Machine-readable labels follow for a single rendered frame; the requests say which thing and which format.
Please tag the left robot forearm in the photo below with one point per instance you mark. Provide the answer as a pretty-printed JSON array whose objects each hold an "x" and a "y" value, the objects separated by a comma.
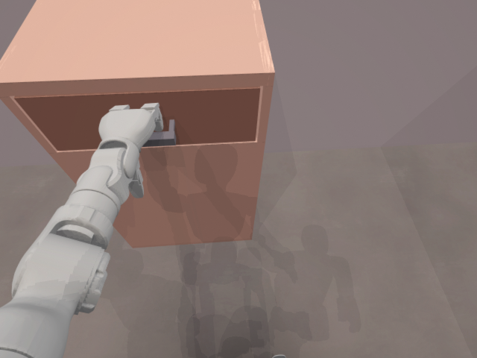
[{"x": 93, "y": 205}]

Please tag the cabinet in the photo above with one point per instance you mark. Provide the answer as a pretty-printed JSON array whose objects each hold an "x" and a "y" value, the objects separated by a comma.
[{"x": 195, "y": 193}]

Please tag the robot left upper arm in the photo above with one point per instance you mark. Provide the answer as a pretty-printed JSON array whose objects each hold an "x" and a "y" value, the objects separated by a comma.
[{"x": 63, "y": 278}]

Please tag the handle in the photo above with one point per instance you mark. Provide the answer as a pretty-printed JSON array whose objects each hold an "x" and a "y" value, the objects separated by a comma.
[{"x": 163, "y": 138}]

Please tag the left robot hand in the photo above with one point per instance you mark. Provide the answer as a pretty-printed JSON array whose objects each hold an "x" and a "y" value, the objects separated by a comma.
[{"x": 136, "y": 125}]

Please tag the drawer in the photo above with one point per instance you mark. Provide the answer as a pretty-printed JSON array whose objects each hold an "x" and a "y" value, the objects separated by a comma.
[{"x": 208, "y": 115}]

